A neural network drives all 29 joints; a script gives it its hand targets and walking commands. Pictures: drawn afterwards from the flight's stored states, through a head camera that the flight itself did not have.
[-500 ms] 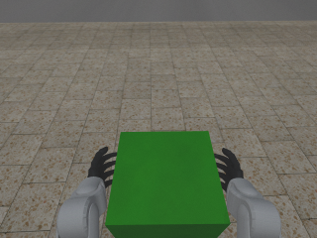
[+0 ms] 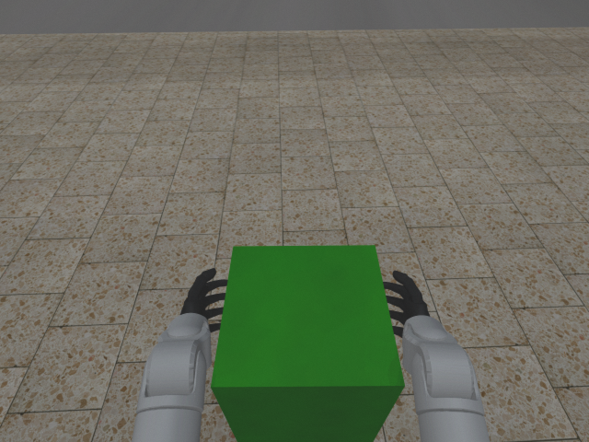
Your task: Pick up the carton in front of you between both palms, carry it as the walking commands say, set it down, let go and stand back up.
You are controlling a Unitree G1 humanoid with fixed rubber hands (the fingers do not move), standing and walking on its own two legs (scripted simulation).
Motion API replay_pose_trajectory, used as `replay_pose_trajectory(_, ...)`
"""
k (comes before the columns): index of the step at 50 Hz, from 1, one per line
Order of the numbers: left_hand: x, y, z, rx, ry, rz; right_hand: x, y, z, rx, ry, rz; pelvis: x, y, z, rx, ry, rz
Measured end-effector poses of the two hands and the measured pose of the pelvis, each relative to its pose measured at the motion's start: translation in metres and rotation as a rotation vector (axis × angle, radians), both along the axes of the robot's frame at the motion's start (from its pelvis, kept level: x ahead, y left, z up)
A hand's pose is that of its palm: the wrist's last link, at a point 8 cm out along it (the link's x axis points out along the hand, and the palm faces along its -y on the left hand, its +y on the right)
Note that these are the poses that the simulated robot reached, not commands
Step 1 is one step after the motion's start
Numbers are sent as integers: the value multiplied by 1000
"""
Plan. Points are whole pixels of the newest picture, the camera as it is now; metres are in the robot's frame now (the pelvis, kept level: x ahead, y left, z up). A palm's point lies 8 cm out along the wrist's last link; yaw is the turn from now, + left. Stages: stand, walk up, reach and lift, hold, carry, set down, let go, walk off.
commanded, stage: carry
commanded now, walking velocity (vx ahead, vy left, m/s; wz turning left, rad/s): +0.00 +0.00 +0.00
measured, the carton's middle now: (304, 348) +0.26 +0.00 -0.05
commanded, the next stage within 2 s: hold in 0.38 s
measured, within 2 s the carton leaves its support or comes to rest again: neither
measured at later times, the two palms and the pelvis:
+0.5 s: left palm (193, 323) +0.26 +0.15 +0.04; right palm (413, 326) +0.26 -0.15 +0.03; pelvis -0.01 +0.00 +0.01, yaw +0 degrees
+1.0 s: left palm (186, 333) +0.27 +0.18 -0.02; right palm (379, 314) +0.31 -0.12 -0.03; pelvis -0.07 -0.02 -0.02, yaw +5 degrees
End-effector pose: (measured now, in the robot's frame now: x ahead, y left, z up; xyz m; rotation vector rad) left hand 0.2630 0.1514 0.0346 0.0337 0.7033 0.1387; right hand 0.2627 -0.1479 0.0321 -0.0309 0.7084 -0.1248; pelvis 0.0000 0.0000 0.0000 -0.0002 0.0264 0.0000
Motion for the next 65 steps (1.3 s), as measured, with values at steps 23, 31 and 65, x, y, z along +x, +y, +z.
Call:
replay_pose_trajectory(23,4,0,2,28,-43,-23,2,0,1,-3,-44,0,-9,2,4,-10,-55,2)
replay_pose_trajectory(31,-15,10,3,27,-38,6,-10,9,-1,0,-39,26,-24,3,8,-4,-109,20)
replay_pose_trajectory(65,46,37,-211,3,-49,147,82,40,-224,52,-47,111,-81,-20,-101,2,510,107)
